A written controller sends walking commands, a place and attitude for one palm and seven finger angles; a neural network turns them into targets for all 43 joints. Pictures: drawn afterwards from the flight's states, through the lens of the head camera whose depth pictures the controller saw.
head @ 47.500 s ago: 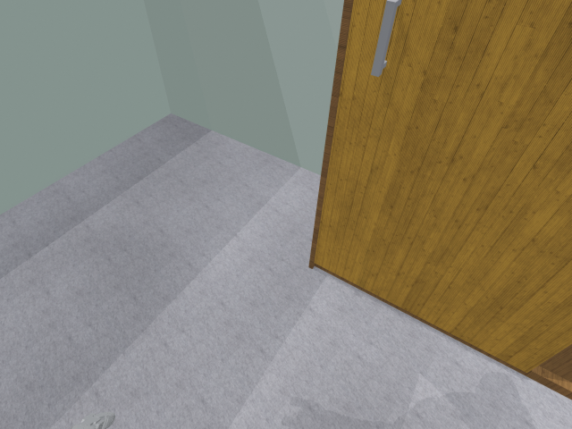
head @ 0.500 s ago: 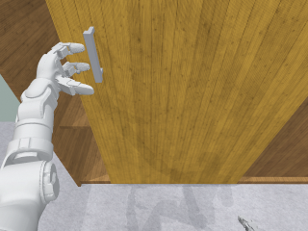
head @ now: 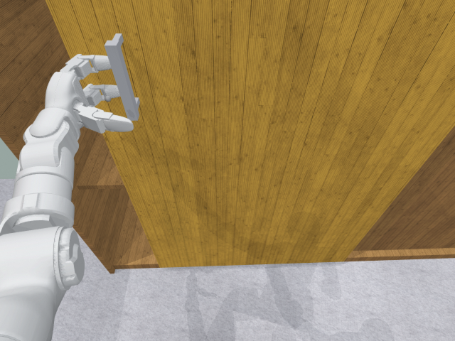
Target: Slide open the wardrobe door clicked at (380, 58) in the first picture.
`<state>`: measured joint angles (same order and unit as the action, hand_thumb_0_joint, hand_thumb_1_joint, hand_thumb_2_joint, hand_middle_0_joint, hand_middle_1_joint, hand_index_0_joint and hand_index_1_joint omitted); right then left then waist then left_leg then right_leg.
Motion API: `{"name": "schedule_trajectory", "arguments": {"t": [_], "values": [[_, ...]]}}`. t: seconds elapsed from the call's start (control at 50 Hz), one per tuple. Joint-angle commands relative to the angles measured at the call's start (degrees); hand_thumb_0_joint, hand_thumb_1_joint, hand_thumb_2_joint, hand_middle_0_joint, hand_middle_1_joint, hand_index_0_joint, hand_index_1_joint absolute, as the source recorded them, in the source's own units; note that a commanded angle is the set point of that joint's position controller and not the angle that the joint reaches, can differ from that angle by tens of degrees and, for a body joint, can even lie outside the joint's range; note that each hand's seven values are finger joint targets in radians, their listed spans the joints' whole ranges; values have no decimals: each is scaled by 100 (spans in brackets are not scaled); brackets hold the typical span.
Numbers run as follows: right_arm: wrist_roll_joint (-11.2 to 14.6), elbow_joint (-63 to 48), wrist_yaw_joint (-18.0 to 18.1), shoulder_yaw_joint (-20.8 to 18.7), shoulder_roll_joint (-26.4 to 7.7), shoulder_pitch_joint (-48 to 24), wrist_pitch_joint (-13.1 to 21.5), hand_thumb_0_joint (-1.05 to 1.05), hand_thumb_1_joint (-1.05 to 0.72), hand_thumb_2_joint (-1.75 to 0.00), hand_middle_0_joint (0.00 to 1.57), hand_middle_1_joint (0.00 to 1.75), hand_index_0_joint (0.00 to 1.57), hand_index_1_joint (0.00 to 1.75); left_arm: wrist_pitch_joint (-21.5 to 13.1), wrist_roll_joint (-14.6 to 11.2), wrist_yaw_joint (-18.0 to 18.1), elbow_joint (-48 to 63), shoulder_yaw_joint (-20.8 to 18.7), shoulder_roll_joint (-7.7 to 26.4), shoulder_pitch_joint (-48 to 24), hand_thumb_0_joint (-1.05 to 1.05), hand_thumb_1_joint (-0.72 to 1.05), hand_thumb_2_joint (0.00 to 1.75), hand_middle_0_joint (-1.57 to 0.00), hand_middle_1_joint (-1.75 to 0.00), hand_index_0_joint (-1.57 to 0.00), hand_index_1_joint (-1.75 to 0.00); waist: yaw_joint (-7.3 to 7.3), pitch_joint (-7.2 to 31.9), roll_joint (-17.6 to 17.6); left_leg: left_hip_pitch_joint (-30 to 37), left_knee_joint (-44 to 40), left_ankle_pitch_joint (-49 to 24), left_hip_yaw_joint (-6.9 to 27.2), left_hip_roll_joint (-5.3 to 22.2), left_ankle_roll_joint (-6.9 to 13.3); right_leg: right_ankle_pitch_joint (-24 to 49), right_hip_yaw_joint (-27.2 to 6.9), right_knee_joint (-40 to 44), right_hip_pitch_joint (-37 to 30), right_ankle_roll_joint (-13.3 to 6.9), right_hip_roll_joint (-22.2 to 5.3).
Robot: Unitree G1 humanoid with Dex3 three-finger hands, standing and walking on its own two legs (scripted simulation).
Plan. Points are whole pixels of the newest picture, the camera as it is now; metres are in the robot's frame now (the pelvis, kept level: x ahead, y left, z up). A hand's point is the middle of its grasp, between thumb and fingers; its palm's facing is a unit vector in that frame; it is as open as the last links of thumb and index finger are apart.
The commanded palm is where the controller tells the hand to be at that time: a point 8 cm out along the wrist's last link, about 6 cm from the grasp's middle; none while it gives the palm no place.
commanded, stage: feel for the door with the fingertips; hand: left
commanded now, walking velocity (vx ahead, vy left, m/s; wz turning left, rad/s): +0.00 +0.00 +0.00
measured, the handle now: (126, 79) +0.51 +0.19 +0.21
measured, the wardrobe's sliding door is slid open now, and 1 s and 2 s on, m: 0.21 0.21 0.21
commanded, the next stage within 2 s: slide the fingers in behind the handle in 0.14 s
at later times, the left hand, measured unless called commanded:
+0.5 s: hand (108, 95) +0.47 +0.21 +0.21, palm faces +0.05 -1.00 +0.01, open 13.7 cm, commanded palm +0.44 +0.26 +0.21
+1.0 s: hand (118, 99) +0.45 +0.19 +0.21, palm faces +0.04 -1.00 +0.01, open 14.0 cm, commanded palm +0.43 +0.24 +0.21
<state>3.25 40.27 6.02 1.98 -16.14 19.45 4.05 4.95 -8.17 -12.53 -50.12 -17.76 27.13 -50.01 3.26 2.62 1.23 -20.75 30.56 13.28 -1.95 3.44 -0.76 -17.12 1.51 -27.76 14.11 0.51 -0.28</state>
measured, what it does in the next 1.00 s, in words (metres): stands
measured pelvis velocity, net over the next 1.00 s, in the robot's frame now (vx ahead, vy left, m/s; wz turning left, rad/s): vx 0.00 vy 0.00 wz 0.00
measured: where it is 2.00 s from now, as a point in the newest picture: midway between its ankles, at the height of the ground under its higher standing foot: outside the picture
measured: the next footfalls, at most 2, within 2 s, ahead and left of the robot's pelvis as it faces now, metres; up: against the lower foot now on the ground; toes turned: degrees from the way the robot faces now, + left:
none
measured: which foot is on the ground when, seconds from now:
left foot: down 0.00-1.00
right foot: down 0.00-1.00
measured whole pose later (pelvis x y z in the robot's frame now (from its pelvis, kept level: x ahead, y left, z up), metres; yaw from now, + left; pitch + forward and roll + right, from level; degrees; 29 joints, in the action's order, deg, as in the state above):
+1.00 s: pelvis +0.00 +0.00 +0.00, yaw +0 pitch +3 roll -1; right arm 3.1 39.4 5.4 2.7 -14.9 16.8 3.9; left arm 6.5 -8.3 -9.9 -49.0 -15.8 23.2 -50.5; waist 2.6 3.3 1.2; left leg -20.8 31.2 13.5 -1.8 3.1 -0.5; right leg -17.2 1.6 -28.1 13.9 0.8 -0.6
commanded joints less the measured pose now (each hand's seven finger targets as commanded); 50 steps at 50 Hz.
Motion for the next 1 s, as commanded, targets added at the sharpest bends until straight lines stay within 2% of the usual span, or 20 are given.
{"name": "schedule_trajectory", "arguments": {"t": [0.0, 0.04, 0.06, 0.14, 0.16, 0.18, 0.38, 0.42, 0.5, 0.52, 0.58, 0.62, 0.64, 0.7, 0.74, 0.8, 0.84, 0.88, 0.94, 0.98], "values": [[-39, -575, 49, -314, -857, -4, 230, 0, -90, -90, 20, 30, 20, 30, -477, -155, -6, 1097, -338, 1475, -3045, 0, -50, 30, -30, -120, -30, -120, 89, 1911, 105, 1562, -127, -1403, 181, -193, 324, 1961, -1, 314, 161, -161, 172], [-34, -549, 47, -312, -859, 17, 190, 0, -90, -90, 20, 30, 20, 30, -380, -110, -10, 729, -326, 1468, -3031, 0, -50, 30, -30, -120, -30, -120, 112, 1622, -119, 1286, -170, -1212, 148, -198, 337, 1888, 8, 329, 193, -140, 154], [-32, -572, 37, -308, -856, 18, 179, 0, -90, -90, 20, 30, 20, 30, -350, -65, 0, 671, -266, 1440, -3086, 0, -50, 30, -30, -120, -30, -120, 112, 1545, -35, 1198, -186, -1091, 126, -206, 334, 1778, 0, 340, 250, -131, 142], [-64, -613, 11, -313, -843, 88, 141, 0, -90, -90, 20, 30, 20, 30, -481, 98, 126, 820, -389, 1689, -3268, 0, -50, 30, -30, -120, -30, -120, 91, 1833, 227, 1346, -106, -1399, 147, -204, 323, 1991, -13, 249, 189, -163, 144], [-66, -637, 2, -317, -817, 79, 140, 0, -90, -90, 20, 30, 20, 30, -505, 94, 110, 809, -274, 1520, -3295, 0, -50, 30, -30, -120, -30, -120, 127, 1759, 301, 1346, -88, -1349, 122, -208, 323, 1951, -21, 262, 276, -150, 148], [-77, -614, 10, -319, -847, 148, 141, 0, -90, -90, 20, 30, 20, 30, -554, 68, 116, 758, -316, 1599, -3320, 0, -50, 30, -30, -120, -30, -120, 169, 1760, 8, 1297, -71, -1350, 152, -205, 350, 1971, -1, 265, 214, -139, 153], [-57, -658, 14, -321, -880, 198, 80, 0, -90, -90, 20, 30, 20, 30, -641, 10, -60, 488, -508, 1833, -3162, 0, -50, 30, -30, -120, -30, -120, 114, 1788, 59, 1156, -48, -1214, 109, -202, 346, 1926, -21, 223, 158, -142, 142], [-44, -728, -18, -323, -833, 134, 97, 0, -90, -90, 20, 30, 20, 30, -649, 4, -56, 702, -350, 1577, -3081, 0, -50, 30, -30, -120, -30, -120, 69, 1910, 275, 1289, -56, -1263, 124, -196, 325, 1896, -19, 199, 202, -160, 158], [-25, -779, -21, -337, -864, 69, 85, 0, -90, -90, 20, 30, 20, 30, -628, -91, -61, 1002, -509, 1715, -2815, 0, -50, 30, -30, -120, -30, -120, 18, 1917, 70, 1240, -71, -1309, 81, -182, 347, 2036, -25, 213, 29, -149, 171], [-9, -810, -24, -342, -843, 34, 88, 0, -90, -90, 20, 30, 20, 30, -603, -96, -72, 1137, -404, 1561, -2739, 0, -50, 30, -30, -120, -30, -120, -7, 1956, 156, 1310, -95, -1316, 88, -179, 336, 1988, -10, 211, 38, -164, 179], [15, -827, -22, -345, -803, -39, 170, 0, -90, -90, 20, 30, 20, 30, -573, -171, -59, 1612, 29, 1013, -2936, 0, -50, 30, -30, -120, -30, -120, 106, 1807, 409, 1601, -83, -1364, 130, -145, 329, 1799, 29, 288, 268, -173, 208], [4, -751, -19, -333, -823, -87, 189, 0, -90, -90, 20, 30, 20, 30, -488, -196, 9, 1663, -136, 1156, -2956, 0, -50, 30, -30, -120, -30, -120, 70, 1773, 388, 1633, -126, -1260, 187, -147, 314, 1675, 32, 323, 329, -183, 217], [1, -741, -9, -333, -831, -84, 188, 0, -90, -90, 20, 30, 20, 30, -430, -223, 37, 1567, -282, 1251, -2814, 0, -50, 30, -30, -120, -30, -120, 10, 1732, 205, 1526, -154, -1195, 197, -155, 318, 1631, 40, 333, 276, -185, 220], [-9, -710, 11, -303, -807, -162, 195, 0, -90, -90, 20, 30, 20, 30, -335, -184, 153, 1591, -259, 1259, -2954, 0, -50, 30, -30, -120, -30, -120, 28, 1618, 180, 1415, -192, -1102, 185, -168, 332, 1563, 39, 359, 250, -167, 192], [-18, -712, -9, -294, -768, -178, 196, 0, -90, -90, 20, 30, 20, 30, -285, -96, 223, 1639, -54, 1001, -2933, 0, -50, 30, -30, -120, -30, -120, 22, 1672, 321, 1508, -197, -1193, 210, -170, 299, 1567, 60, 330, 292, -188, 189], [-31, -715, -8, -294, -771, -218, 186, 0, -90, -90, 20, 30, 20, 30, -278, -81, 291, 1630, -175, 1119, -2825, 0, -50, 30, -30, -120, -30, -120, -9, 1804, 233, 1557, -181, -1236, 195, -170, 311, 1655, 32, 332, 200, -186, 183], [-18, -697, 0, -279, -735, -256, 179, 0, -90, -90, 20, 30, 20, 30, -229, -110, 257, 1487, 125, 736, -2958, 0, -50, 30, -30, -120, -30, -120, 84, 1593, 117, 1493, -197, -1118, 192, -175, 303, 1565, 54, 366, 297, -176, 185], [-36, -656, 17, -284, -765, -217, 188, 0, -90, -90, 20, 30, 20, 30, -227, -135, 261, 1349, 67, 813, -3029, 0, -50, 30, -30, -120, -30, -120, 105, 1554, -48, 1460, -182, -1076, 190, -171, 328, 1553, 43, 388, 289, -166, 180], [-42, -674, 5, -266, -726, -271, 183, 0, -90, -90, 20, 30, 20, 30, -233, -95, 307, 1369, 29, 816, -3107, 0, -50, 30, -30, -120, -30, -120, 50, 1672, 196, 1526, -197, -1126, 198, -185, 293, 1580, 31, 357, 292, -179, 161], [-57, -664, 4, -264, -742, -243, 173, 0, -90, -90, 20, 30, 20, 30, -279, -91, 352, 1372, -35, 913, -3065, 0, -50, 30, -30, -120, -30, -120, 36, 1713, 83, 1474, -172, -1154, 183, -193, 316, 1639, 18, 359, 200, -172, 159]]}}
